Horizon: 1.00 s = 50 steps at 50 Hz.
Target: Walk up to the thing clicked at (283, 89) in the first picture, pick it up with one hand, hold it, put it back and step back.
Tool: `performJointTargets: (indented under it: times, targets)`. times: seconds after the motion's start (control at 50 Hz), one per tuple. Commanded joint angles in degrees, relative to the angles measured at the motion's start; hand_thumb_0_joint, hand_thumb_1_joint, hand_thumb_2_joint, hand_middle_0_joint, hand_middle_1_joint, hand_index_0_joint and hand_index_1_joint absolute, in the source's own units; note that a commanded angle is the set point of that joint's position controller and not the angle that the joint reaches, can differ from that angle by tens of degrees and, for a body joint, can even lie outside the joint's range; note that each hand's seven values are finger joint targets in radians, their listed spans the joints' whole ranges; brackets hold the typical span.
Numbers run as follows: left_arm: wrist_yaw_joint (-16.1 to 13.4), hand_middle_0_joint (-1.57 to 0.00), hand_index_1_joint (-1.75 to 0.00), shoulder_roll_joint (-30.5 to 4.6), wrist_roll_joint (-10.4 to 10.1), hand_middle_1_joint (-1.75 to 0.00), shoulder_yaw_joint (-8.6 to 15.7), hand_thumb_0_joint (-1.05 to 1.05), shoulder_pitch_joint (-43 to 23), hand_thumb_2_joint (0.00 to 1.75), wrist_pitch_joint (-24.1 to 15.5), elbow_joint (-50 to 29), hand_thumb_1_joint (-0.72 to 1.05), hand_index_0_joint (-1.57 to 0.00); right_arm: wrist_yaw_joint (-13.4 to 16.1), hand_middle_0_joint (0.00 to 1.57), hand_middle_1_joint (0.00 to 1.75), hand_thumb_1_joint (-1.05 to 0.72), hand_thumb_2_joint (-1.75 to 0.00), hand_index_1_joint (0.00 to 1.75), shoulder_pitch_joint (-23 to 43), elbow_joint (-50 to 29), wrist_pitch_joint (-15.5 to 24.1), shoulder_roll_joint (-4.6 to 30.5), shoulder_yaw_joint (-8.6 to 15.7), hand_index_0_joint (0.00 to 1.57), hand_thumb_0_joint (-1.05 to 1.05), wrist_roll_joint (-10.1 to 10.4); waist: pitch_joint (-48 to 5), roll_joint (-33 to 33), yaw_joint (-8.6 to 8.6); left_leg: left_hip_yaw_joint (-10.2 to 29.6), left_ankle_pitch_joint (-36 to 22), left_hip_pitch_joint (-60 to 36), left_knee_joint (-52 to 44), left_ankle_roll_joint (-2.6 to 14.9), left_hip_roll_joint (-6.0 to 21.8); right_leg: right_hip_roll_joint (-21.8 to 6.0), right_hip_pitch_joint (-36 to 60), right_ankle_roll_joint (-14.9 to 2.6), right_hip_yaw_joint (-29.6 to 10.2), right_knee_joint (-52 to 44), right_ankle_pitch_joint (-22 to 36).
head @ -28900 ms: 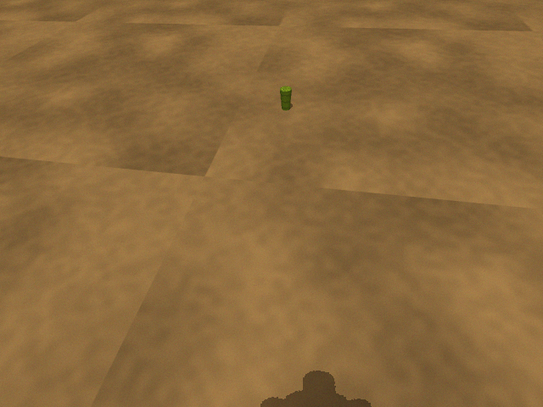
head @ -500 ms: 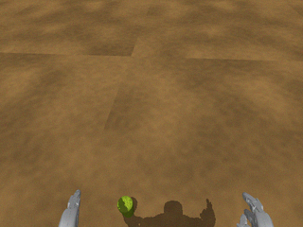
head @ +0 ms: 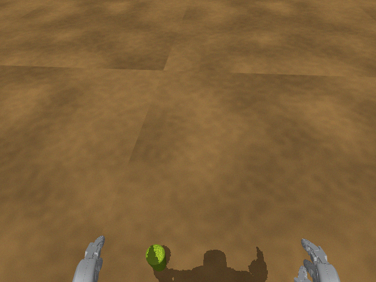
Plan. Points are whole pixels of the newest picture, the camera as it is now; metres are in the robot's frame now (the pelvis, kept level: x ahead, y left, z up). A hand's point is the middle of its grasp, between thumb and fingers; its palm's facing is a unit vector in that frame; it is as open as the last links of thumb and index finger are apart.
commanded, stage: stand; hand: left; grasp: from the side
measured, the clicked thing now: (157, 259) +0.37 +0.20 -0.65
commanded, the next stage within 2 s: none
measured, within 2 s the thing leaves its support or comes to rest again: neither
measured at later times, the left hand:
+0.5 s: hand out of the picture +0.08 +0.25 -0.11, palm faces +0.01 -0.93 -0.36, open 7.6 cm
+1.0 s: hand out of the picture +0.02 +0.25 -0.10, palm faces +0.02 -0.93 -0.36, open 7.4 cm
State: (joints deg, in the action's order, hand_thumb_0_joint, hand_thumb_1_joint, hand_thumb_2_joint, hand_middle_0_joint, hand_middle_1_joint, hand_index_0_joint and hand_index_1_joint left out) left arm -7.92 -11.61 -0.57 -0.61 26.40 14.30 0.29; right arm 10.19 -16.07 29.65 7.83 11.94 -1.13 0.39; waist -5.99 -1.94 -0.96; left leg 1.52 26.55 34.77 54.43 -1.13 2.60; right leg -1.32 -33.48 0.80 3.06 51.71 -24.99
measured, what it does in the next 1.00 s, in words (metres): rises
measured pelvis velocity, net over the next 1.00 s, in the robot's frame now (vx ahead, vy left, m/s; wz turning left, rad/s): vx -0.02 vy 0.01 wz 0.02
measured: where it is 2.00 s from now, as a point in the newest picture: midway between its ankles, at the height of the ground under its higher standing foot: outside the picture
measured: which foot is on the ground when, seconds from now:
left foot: down 0.00-1.00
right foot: down 0.00-1.00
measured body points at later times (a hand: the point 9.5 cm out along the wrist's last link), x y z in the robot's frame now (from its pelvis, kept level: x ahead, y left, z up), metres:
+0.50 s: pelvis -0.01 +0.01 +0.03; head +0.00 +0.01 +0.48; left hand +0.08 +0.30 -0.09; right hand +0.09 -0.28 -0.09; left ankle +0.01 +0.13 -0.69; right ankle +0.01 -0.13 -0.69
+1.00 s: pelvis -0.02 +0.01 +0.06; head -0.03 +0.00 +0.50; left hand +0.02 +0.30 -0.08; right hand +0.05 -0.28 -0.09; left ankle +0.01 +0.13 -0.69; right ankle +0.01 -0.13 -0.69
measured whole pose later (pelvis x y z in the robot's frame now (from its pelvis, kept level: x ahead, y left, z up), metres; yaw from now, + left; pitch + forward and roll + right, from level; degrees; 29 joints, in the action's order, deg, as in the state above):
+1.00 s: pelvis -0.02 +0.01 +0.06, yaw +1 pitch -5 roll +0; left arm -1.1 -18.2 1.5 -0.1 9.8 -0.6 64.8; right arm -0.1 -8.7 64.4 -0.6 18.2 1.2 -1.4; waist 3.1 -1.2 0.9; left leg 0.5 9.8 7.8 22.3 -0.2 -0.1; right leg -3.4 -7.7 1.8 3.0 22.6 -10.1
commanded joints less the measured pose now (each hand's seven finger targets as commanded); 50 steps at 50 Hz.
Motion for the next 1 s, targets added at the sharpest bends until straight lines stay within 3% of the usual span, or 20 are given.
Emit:
performJointTargets:
  times: [0.0, 0.04, 0.1, 0.12, 0.14, 0.16, 0.2, 0.24, 0.26, 0.3, 0.34, 0.56, 0.6, 0.74, 0.78, 0.9, 0.98]
  targets:
    - [-0.41, -0.2, -0.3, -5.72, 0.68, -0.3, 3.28, 0.0, -1.27, 0.77, -2.94, -10.43, 0.16, -0.2, 1.06, 0.2, 0.3, -0.9, -0.9, 0.3, 3.43, -9.33, 3.46, 6.53, 2.59, 0.2, 0.0, -0.26, -5.91, 1.4, -0.36, -1.64, -11.45, -3.56, -8.42, 1.61, -2.18, 1.86, 4.27, -0.94, 0.38, -9.02, 10.49]
    - [-0.37, -0.2, -0.3, -5.76, 0.61, -0.3, 3.42, 0.0, -1.21, 0.9, -2.9, -10.43, 0.32, -0.2, 1.08, 0.2, 0.3, -0.9, -0.9, 0.3, 3.6, -9.41, 3.58, 6.44, 2.55, 0.2, 0.0, -0.2, -5.64, 1.45, -0.31, -1.96, -11.35, -3.51, -8.23, 1.66, -2.32, 1.74, 4.2, -0.83, 0.12, -9.37, 10.68]
    - [-0.53, -0.2, -0.3, -6.16, 0.58, -0.3, 3.74, 0.0, -1.27, 0.9, -2.9, -10.21, 0.56, -0.2, 0.98, 0.2, 0.3, -0.9, -0.9, 0.3, 3.59, -9.05, 3.45, 6.69, 2.63, 0.2, 0.0, -0.25, -5.31, -0.34, 0.1, -1.38, -11.18, -3.3, -9.23, 1.4, -2.1, 2.03, 3.95, -1.22, 0.67, -8.41, 10.03]
    - [-0.38, -0.2, -0.3, -5.28, 0.62, -0.3, 2.82, 0.0, -0.91, 0.9, -2.88, -9.88, 0.64, -0.2, 0.95, 0.2, 0.3, -0.9, -0.9, 0.3, 3.57, -9.16, 3.45, 6.71, 2.64, 0.2, 0.0, -0.23, -4.59, 0.26, -0.23, -1.3, -11.42, -3.5, -9.3, 1.37, -1.94, 2.15, 3.7, -1.24, 0.88, -8.41, 10.09]
    - [2.23, -0.2, -0.3, -13.14, 6.18, -0.3, 5.7, 0.0, -11.12, 0.9, -9.17, 10.22, 0.72, -0.2, -2.47, 0.2, 0.3, -0.9, -0.9, 0.3, 7.2, 2.82, -1.02, 14.34, 4.69, 0.2, 0.0, -6.69, 3.9, 5.24, 1.73, 2.34, -17.19, -3.7, -11.47, 2.82, -0.45, -3.15, 11.26, -4.1, -4.37, -11.0, 10.64]
    - [3.75, -0.2, -0.3, -13.99, 6.71, -0.3, 6.24, 0.0, -9.77, 0.9, -11.66, 15.28, 0.8, -0.2, -4.43, 0.2, 0.3, -0.9, -0.9, 0.3, 5.52, 5.39, -2.73, 13.78, 5.16, 0.2, 0.0, -7.1, -0.38, 8.07, 1.79, 0.62, -14.95, -6.54, -10.5, 4.21, -0.45, -4.77, 12.22, -5.59, -7.32, -12.05, 11.86]
    - [5.36, -0.2, -0.3, -15.13, 5.27, -0.3, 5.42, 0.0, -10.0, 0.9, -14.29, 19.29, 0.9, -0.2, -6.3, 0.2, 0.3, -0.9, -0.9, 0.3, 5.76, 6.2, -3.81, 13.89, 5.51, 0.2, 0.0, -5.43, 0.19, 4.39, 1.25, 2.47, -12.39, -10.09, -12.31, 5.17, -0.72, -4.93, 10.42, -6.19, -8.7, -13.31, 9.62]
    - [6.2, -0.2, -0.3, -14.62, 4.25, -0.3, 4.82, 0.0, -12.29, 0.9, -15.16, 23.8, 0.9, -0.2, -8.08, 0.2, 0.3, -0.9, -0.9, 0.3, 6.35, 8.12, -3.97, 13.56, 5.39, 0.2, 0.0, -3.91, 0.73, 3.46, 1.82, 2.45, -10.11, -11.51, -14.87, 4.87, -0.8, -4.69, 10.63, -5.23, -8.22, -15.0, 7.12]
    - [6.33, -0.2, -0.3, -15.01, 3.76, -0.3, 4.98, 0.0, -12.81, 0.9, -15.38, 26.05, 0.9, -0.2, -8.61, 0.2, 0.3, -0.9, -0.9, 0.3, 6.28, 8.75, -3.99, 13.69, 5.61, 0.2, 0.0, -3.53, 0.21, 3.76, 1.74, 2.43, -11.14, -12.69, -15.31, 4.57, -0.85, -4.77, 11.14, -4.79, -7.71, -15.66, 7.93]
    - [6.23, -0.2, -0.3, -15.2, 3.33, -0.3, 4.67, 0.0, -13.81, 0.9, -15.96, 30.69, 0.9, -0.2, -9.07, 0.2, 0.3, -0.9, -0.9, 0.3, 6.7, 11.09, -4.12, 14.12, 5.8, 0.2, 0.0, -3.39, -0.9, 2.57, 1.79, 2.89, -17.02, -15.19, -16.75, 4.28, -0.15, -4.65, 14.09, -3.92, -6.47, -15.15, 15.28]
    - [6.12, -0.2, -0.3, -15.22, 3.12, -0.3, 4.61, 0.0, -14.9, 0.9, -16.37, 34.61, 0.9, -0.2, -9.19, 0.2, 0.3, -0.9, -0.9, 0.3, 7.03, 13.15, -4.56, 14.24, 5.76, 0.2, 0.0, -3.56, 1.0, 1.1, 1.86, 3.87, -16.34, -14.82, -19.64, 4.32, 0.27, -4.21, 15.54, -3.21, -5.72, -16.38, 14.4]
    - [5.94, -0.2, -0.3, -16.72, 2.52, -0.3, 3.73, 0.0, -15.95, 0.9, -16.14, 51.19, 0.9, -0.2, -9.05, 0.2, 0.3, -0.9, -0.9, 0.3, 8.41, 23.34, -6.15, 16.55, 4.97, 0.2, 0.0, -2.57, 6.11, 0.16, 2.04, 5.71, -15.06, -20.4, -31.79, 3.13, 2.01, -4.99, 22.9, -2.1, -5.23, -27.26, 13.59]
    - [6.02, -0.2, -0.3, -17.32, 2.41, -0.3, 3.57, 0.0, -17.12, 0.9, -16.14, 52.94, 0.9, -0.2, -9.13, 0.2, 0.3, -0.9, -0.9, 0.3, 8.01, 24.94, -6.42, 16.73, 4.76, 0.2, 0.0, -2.33, 7.24, 1.05, 1.52, 5.68, -12.91, -20.88, -33.5, 2.97, 2.01, -5.05, 23.09, -1.85, -5.44, -28.93, 12.08]
    - [6.16, -0.2, -0.3, -17.96, 2.19, -0.3, 2.91, 0.0, -17.34, 0.9, -16.0, 58.44, 0.9, -0.2, -9.11, 0.2, 0.3, -0.9, -0.9, 0.3, 8.66, 28.78, -6.61, 17.35, 4.46, 0.2, 0.0, -1.83, 8.44, 1.78, 1.55, 5.78, -14.17, -24.08, -37.08, 2.39, 2.57, -5.44, 23.92, -1.35, -5.29, -32.29, 12.22]
    - [6.14, -0.2, -0.3, -17.89, 2.29, -0.3, 2.82, 0.0, -17.92, 0.9, -15.89, 59.48, 0.9, -0.2, -9.17, 0.2, 0.3, -0.9, -0.9, 0.3, 8.98, 29.65, -6.89, 17.52, 4.54, 0.2, 0.0, -1.9, 9.91, 1.52, 1.55, 5.9, -10.8, -23.05, -37.84, 2.46, 2.62, -5.23, 23.5, -1.12, -5.22, -33.08, 9.61]
    - [6.21, -0.2, -0.3, -18.18, 2.1, -0.3, 2.74, 0.0, -18.52, 0.9, -16.18, 61.43, 0.9, -0.2, -9.35, 0.2, 0.3, -0.9, -0.9, 0.3, 9.15, 31.11, -6.93, 16.64, 4.09, 0.2, 0.0, -1.81, 8.63, 2.19, 1.7, 5.21, -14.01, -23.98, -37.96, 2.45, 2.63, -6.14, 25.46, -1.04, -5.74, -34.81, 10.95]
    - [6.29, -0.2, -0.3, -18.9, 2.02, -0.3, 2.96, 0.0, -19.21, 0.9, -16.09, 62.28, 0.9, -0.2, -9.42, 0.2, 0.3, -0.9, -0.9, 0.3, 8.93, 31.86, -7.01, 16.87, 3.97, 0.2, 0.0, -1.7, 9.24, 2.57, 1.4, 4.94, -12.87, -24.07, -38.16, 2.38, 2.68, -6.31, 24.82, -1.04, -6.25, -35.86, 9.77]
